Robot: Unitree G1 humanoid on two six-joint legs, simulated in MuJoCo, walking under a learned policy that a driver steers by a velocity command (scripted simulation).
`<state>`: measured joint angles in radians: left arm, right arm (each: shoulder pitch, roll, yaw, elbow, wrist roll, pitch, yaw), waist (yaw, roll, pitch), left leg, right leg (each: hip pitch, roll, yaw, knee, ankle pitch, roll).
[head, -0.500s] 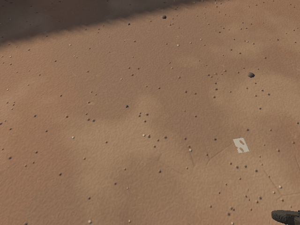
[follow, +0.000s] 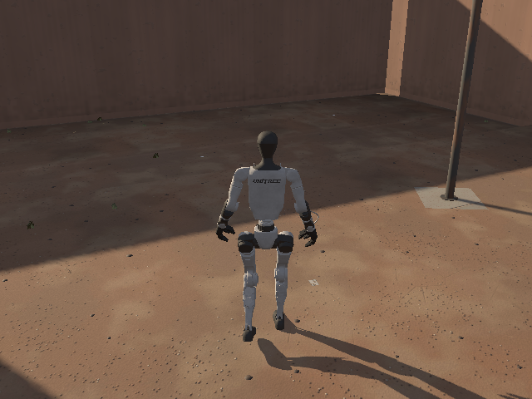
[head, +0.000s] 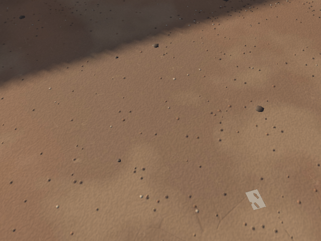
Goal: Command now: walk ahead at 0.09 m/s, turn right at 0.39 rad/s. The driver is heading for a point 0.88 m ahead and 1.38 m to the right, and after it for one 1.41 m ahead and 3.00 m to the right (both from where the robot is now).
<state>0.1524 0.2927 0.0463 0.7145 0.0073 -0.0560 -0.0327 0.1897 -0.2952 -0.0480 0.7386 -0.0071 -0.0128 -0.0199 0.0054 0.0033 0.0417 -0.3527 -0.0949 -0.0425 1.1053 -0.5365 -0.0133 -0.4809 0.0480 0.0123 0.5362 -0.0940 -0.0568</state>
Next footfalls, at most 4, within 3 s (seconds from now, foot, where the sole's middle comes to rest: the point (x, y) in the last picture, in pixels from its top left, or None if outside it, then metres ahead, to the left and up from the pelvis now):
0.30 left None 0.14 0.15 -0.76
0.74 right None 0.03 -0.09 -0.76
1.18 left None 0.18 0.08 -0.76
1.60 right None -0.04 -0.08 -0.76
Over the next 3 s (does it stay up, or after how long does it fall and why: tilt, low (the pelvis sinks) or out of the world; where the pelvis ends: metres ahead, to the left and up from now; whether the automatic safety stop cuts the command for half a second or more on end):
stays up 0.21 -0.31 0.02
